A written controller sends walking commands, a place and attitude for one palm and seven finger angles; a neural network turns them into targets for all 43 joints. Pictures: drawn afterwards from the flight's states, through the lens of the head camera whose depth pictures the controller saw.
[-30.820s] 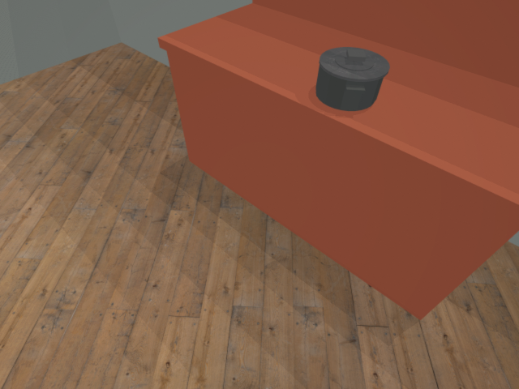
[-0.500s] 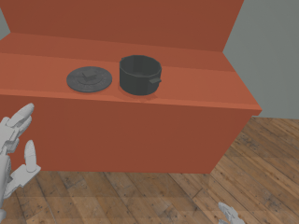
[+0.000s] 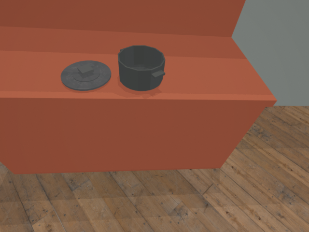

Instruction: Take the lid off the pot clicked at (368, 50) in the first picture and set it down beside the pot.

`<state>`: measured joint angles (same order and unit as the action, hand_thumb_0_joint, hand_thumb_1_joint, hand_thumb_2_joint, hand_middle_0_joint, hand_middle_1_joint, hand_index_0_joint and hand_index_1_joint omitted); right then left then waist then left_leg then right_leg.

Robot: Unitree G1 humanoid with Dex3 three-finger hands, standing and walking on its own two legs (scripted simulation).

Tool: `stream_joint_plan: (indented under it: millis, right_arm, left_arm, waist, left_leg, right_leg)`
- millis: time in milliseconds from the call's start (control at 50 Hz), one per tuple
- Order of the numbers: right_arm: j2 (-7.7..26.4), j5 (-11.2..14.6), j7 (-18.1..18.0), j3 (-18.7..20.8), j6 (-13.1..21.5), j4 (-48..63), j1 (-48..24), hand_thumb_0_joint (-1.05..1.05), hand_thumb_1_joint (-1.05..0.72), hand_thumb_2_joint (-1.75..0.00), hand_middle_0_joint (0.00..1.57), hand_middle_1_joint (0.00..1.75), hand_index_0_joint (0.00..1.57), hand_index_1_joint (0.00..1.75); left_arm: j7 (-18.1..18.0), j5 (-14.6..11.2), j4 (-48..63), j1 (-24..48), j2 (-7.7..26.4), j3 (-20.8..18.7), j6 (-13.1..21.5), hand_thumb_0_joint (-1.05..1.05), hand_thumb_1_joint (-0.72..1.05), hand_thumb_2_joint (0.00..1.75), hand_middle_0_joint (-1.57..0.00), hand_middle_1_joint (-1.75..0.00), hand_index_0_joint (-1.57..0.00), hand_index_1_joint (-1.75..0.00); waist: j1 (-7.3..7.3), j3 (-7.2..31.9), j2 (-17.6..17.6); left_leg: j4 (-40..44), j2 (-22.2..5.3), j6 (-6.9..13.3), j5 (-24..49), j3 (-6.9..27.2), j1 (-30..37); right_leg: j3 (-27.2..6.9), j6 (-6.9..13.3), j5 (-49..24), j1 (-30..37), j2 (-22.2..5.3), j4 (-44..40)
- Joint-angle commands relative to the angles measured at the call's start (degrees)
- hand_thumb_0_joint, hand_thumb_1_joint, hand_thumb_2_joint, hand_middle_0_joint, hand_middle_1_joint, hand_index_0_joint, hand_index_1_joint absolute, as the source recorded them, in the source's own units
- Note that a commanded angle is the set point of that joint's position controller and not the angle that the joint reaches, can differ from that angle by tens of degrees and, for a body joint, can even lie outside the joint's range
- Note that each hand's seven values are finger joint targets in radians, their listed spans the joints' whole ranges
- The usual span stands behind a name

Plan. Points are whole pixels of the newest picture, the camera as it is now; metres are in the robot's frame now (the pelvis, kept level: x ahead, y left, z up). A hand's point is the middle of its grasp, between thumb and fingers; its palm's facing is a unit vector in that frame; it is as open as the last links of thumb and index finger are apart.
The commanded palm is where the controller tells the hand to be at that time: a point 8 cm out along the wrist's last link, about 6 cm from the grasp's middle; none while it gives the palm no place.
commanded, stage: stop stepping back and stand still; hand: left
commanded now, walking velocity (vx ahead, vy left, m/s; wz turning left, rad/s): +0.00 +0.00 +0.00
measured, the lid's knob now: (85, 69) +0.72 +0.32 -0.01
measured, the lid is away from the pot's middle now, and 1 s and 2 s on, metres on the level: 0.24 0.24 0.24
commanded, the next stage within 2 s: let the arm hang, fingers relaxed in 0.92 s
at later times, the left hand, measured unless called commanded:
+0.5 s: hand out of the picture +0.05 +0.16 -0.16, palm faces +0.05 -0.98 -0.20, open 7.2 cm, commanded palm none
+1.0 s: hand out of the picture +0.06 +0.16 -0.16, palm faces +0.06 -0.98 -0.19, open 7.2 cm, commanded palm none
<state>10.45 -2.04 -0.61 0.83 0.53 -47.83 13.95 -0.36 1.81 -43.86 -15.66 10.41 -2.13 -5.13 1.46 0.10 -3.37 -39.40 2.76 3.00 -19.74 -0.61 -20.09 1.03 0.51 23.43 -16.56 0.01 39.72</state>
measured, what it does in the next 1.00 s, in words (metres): shifts its weight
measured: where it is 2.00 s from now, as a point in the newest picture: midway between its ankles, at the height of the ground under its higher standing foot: outside the picture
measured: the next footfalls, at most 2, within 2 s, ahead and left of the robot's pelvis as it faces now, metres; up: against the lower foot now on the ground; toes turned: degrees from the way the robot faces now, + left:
none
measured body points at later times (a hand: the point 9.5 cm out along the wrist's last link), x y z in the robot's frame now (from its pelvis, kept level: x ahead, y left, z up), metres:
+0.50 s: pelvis +0.04 -0.01 +0.02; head +0.08 +0.00 +0.47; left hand +0.05 +0.21 -0.15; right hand +0.03 -0.22 -0.14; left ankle +0.01 +0.09 -0.72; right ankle -0.03 -0.11 -0.72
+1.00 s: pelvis +0.05 -0.01 +0.02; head +0.08 +0.00 +0.47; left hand +0.06 +0.21 -0.15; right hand +0.05 -0.23 -0.14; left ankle +0.01 +0.09 -0.72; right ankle -0.03 -0.11 -0.72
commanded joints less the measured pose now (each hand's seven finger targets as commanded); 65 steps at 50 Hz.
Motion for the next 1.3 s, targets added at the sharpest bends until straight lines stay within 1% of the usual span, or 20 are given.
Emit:
stream_joint_plan:
  millis: [0,20,40,60,80,120,160,180,220,260,320,440,500,640,660,740,940,1060,1140,1280]
  right_arm:
    - [6.65,1.22,-1.01,2.34,0.99,1.37,-0.74,0.00,-0.90,-0.90,0.20,0.30,0.20,0.30]
    - [4.36,1.25,-1.17,2.54,0.77,0.14,0.81,0.00,-0.90,-0.90,0.20,0.30,0.20,0.30]
    - [3.24,1.40,-1.16,2.56,0.49,-1.20,2.52,0.00,-0.90,-0.90,0.20,0.30,0.20,0.30]
    - [2.22,1.47,-1.16,2.58,0.00,-2.30,3.57,0.00,-0.90,-0.90,0.20,0.30,0.20,0.30]
    - [2.08,1.41,-1.14,2.50,-0.18,-3.66,5.34,0.00,-0.90,-0.90,0.20,0.30,0.20,0.30]
    - [1.58,1.36,-1.20,2.17,-0.26,-5.97,7.28,0.00,-0.90,-0.90,0.20,0.30,0.20,0.30]
    - [2.27,1.46,-1.58,2.00,0.02,-7.69,7.94,0.00,-0.90,-0.90,0.20,0.30,0.20,0.30]
    - [2.93,1.49,-1.86,1.98,0.25,-8.49,8.23,0.00,-0.90,-0.90,0.20,0.30,0.20,0.30]
    - [3.30,1.69,-2.35,1.98,0.48,-9.62,8.88,0.00,-0.90,-0.90,0.20,0.30,0.20,0.30]
    - [2.79,1.92,-2.56,1.90,0.42,-10.74,8.93,0.00,-0.90,-0.90,0.20,0.30,0.20,0.30]
    - [2.37,1.94,-2.76,1.89,0.44,-12.11,9.84,0.00,-0.90,-0.90,0.20,0.30,0.20,0.30]
    - [1.18,1.69,-2.81,2.01,0.17,-13.73,9.02,0.00,-0.90,-0.90,0.20,0.30,0.20,0.30]
    - [0.64,1.53,-2.80,1.99,0.14,-14.36,8.80,0.00,-0.90,-0.90,0.20,0.30,0.20,0.30]
    - [0.68,1.54,-2.78,2.16,0.15,-14.21,8.30,0.00,-0.90,-0.90,0.20,0.30,0.20,0.30]
    - [0.11,1.60,-2.75,2.18,0.01,-14.34,8.17,0.00,-0.90,-0.90,0.20,0.30,0.20,0.30]
    - [0.70,1.58,-2.79,2.22,0.09,-14.13,8.04,0.00,-0.90,-0.90,0.20,0.30,0.20,0.30]
    - [1.13,1.66,-2.92,2.15,0.12,-14.33,7.71,0.00,-0.90,-0.90,0.20,0.30,0.20,0.30]
    - [0.72,1.81,-2.87,2.10,-0.03,-14.60,7.71,0.00,-0.90,-0.90,0.20,0.30,0.20,0.30]
    - [1.02,1.75,-2.98,2.03,0.28,-14.82,7.94,0.00,-0.90,-0.90,0.20,0.30,0.20,0.30]
    - [0.46,1.83,-3.01,1.90,0.29,-15.31,8.62,0.00,-0.90,-0.90,0.20,0.30,0.20,0.30]
  left_arm:
    - [-0.54,-0.74,-2.63,-3.04,9.08,-0.79,5.25,0.00,0.90,0.90,-0.20,-0.30,-0.20,-0.30]
    - [-0.95,-0.71,-4.12,-3.91,8.03,-1.33,5.77,0.00,0.90,0.90,-0.20,-0.30,-0.20,-0.30]
    - [-1.14,-0.94,-5.18,-3.15,8.84,-1.22,6.15,0.00,0.90,0.90,-0.20,-0.30,-0.20,-0.30]
    - [-1.36,-0.98,-5.79,-1.88,8.80,-0.97,6.27,0.00,0.90,0.90,-0.20,-0.30,-0.20,-0.30]
    - [-1.40,-1.09,-6.82,-0.52,8.17,-0.56,6.41,0.00,0.90,0.90,-0.20,-0.30,-0.20,-0.30]
    - [-1.45,-1.33,-9.18,-0.09,6.57,0.02,6.23,0.00,0.90,0.90,-0.20,-0.30,-0.20,-0.30]
    - [-1.50,-1.42,-11.62,-1.76,5.17,0.44,5.75,0.00,0.90,0.90,-0.20,-0.30,-0.20,-0.30]
    - [-1.52,-1.58,-12.93,-3.01,4.41,0.78,5.60,0.00,0.90,0.90,-0.20,-0.30,-0.20,-0.30]
    - [-1.78,-1.73,-14.70,-4.39,3.58,1.17,5.50,0.00,0.90,0.90,-0.20,-0.30,-0.20,-0.30]
    - [-2.12,-1.72,-15.83,-4.99,3.13,1.39,5.35,0.00,0.90,0.90,-0.20,-0.30,-0.20,-0.30]
    - [-2.49,-1.80,-16.77,-5.07,2.76,1.32,5.46,0.00,0.90,0.90,-0.20,-0.30,-0.20,-0.30]
    - [-2.91,-1.65,-17.20,-3.99,1.46,0.93,5.18,0.00,0.90,0.90,-0.20,-0.30,-0.20,-0.30]
    - [-2.95,-1.66,-17.51,-3.76,1.37,0.72,5.12,0.00,0.90,0.90,-0.20,-0.30,-0.20,-0.30]
    - [-3.02,-1.71,-16.69,-3.08,1.97,0.33,5.35,0.00,0.90,0.90,-0.20,-0.30,-0.20,-0.30]
    - [-3.04,-1.60,-16.58,-2.70,1.98,0.28,5.28,0.00,0.90,0.90,-0.20,-0.30,-0.20,-0.30]
    - [-3.03,-1.74,-16.41,-2.64,2.26,0.14,5.47,0.00,0.90,0.90,-0.20,-0.30,-0.20,-0.30]
    - [-2.91,-1.76,-16.88,-3.25,2.04,0.36,5.50,0.00,0.90,0.90,-0.20,-0.30,-0.20,-0.30]
    - [-2.93,-1.55,-17.34,-3.48,1.68,0.54,5.44,0.00,0.90,0.90,-0.20,-0.30,-0.20,-0.30]
    - [-2.85,-1.69,-17.84,-4.19,1.24,0.58,5.56,0.00,0.90,0.90,-0.20,-0.30,-0.20,-0.30]
    - [-2.89,-1.61,-18.30,-4.70,0.80,0.69,5.51,0.00,0.90,0.90,-0.20,-0.30,-0.20,-0.30]
  waist:
    - [-2.69,-0.72,3.18]
    - [-1.84,1.15,2.25]
    - [-0.93,1.79,4.21]
    - [-0.02,0.57,3.45]
    - [0.76,0.36,3.67]
    - [1.23,-1.30,3.54]
    - [0.14,-2.07,6.17]
    - [-0.38,-0.83,7.30]
    - [-0.85,1.10,6.23]
    - [-1.13,0.16,5.46]
    - [-0.83,2.50,4.56]
    - [-1.01,-1.67,1.96]
    - [-1.22,-2.54,4.17]
    - [-1.10,-1.95,2.98]
    - [-1.03,-3.58,2.64]
    - [-0.91,-1.83,2.72]
    - [-0.80,-2.09,4.27]
    - [-0.69,-4.74,2.78]
    - [-0.75,-2.19,4.16]
    - [-0.79,-3.85,3.58]
  left_leg:
    - [9.48,-4.71,0.29,8.33,6.91,-4.88]
    - [4.79,-2.90,-0.93,6.81,3.75,-2.62]
    - [1.89,-2.40,-1.70,5.38,2.36,-0.94]
    - [1.25,-2.99,-1.95,4.57,2.20,0.70]
    - [2.47,-3.82,-1.86,5.57,2.58,2.68]
    - [7.55,-5.20,-1.10,10.39,3.82,6.36]
    - [11.90,-7.17,0.36,15.92,7.23,6.54]
    - [12.90,-8.33,1.17,19.60,8.43,7.38]
    - [12.76,-9.17,1.78,25.97,8.71,9.05]
    - [12.54,-8.93,1.72,27.37,8.25,9.36]
    - [11.78,-8.80,1.43,30.38,7.31,11.40]
    - [13.01,-8.25,1.23,26.98,7.10,9.56]
    - [13.50,-8.06,1.18,26.23,6.95,9.11]
    - [12.54,-7.45,0.60,27.43,5.53,9.98]
    - [12.85,-7.40,0.55,25.72,5.45,9.24]
    - [12.46,-7.39,0.40,27.60,5.04,10.43]
    - [13.11,-7.77,0.57,27.84,5.26,12.37]
    - [14.40,-7.68,0.64,23.88,5.51,11.22]
    - [14.40,-7.94,0.89,26.40,5.71,13.31]
    - [15.20,-7.95,0.99,24.45,5.95,12.20]
  right_leg:
    - [-9.81,3.42,-11.56,9.70,-5.70,-14.79]
    - [-14.48,5.80,-13.30,9.62,-10.14,-18.79]
    - [-17.44,7.84,-13.82,8.91,-13.41,-21.13]
    - [-17.43,8.60,-13.79,6.87,-14.12,-22.47]
    - [-15.57,8.85,-13.65,5.37,-13.58,-22.50]
    - [-9.47,6.47,-13.23,2.88,-9.70,-20.99]
    - [-4.25,3.69,-15.89,4.53,-5.31,-17.68]
    - [-2.76,3.00,-18.17,6.16,-4.40,-16.33]
    - [-1.24,2.24,-20.87,8.62,-3.93,-15.65]
    - [-1.11,2.13,-21.56,8.66,-4.08,-16.02]
    - [-0.86,2.18,-24.33,10.57,-4.51,-15.77]
    - [-0.85,2.33,-22.76,10.10,-4.58,-16.18]
    - [-1.29,2.45,-22.44,10.22,-4.76,-16.31]
    - [-2.02,2.47,-27.23,11.47,-5.64,-16.52]
    - [-1.90,2.43,-26.28,10.68,-5.52,-16.76]
    - [-2.27,2.34,-29.18,11.96,-5.80,-16.71]
    - [-2.33,2.16,-27.12,10.93,-5.37,-17.53]
    - [-2.33,2.03,-23.71,9.69,-5.00,-18.40]
    - [-2.23,2.00,-23.71,10.20,-4.93,-18.14]
    - [-2.22,1.99,-21.69,9.60,-4.82,-18.55]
